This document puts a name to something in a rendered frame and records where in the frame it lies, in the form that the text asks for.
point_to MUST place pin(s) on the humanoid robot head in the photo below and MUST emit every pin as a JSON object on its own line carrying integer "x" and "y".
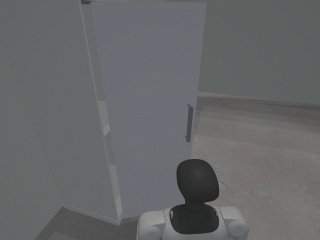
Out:
{"x": 198, "y": 184}

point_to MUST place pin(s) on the fridge door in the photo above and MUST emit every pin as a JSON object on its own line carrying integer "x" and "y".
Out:
{"x": 150, "y": 58}

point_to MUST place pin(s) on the robot left upper arm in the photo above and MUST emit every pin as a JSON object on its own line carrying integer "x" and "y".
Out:
{"x": 150, "y": 225}

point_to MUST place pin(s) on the handle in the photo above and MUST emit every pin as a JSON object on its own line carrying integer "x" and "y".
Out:
{"x": 189, "y": 123}

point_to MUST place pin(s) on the robot right upper arm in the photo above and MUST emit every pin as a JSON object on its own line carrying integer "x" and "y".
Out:
{"x": 236, "y": 226}

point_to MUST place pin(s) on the robot torso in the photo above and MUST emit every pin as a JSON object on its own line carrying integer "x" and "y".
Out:
{"x": 170, "y": 234}

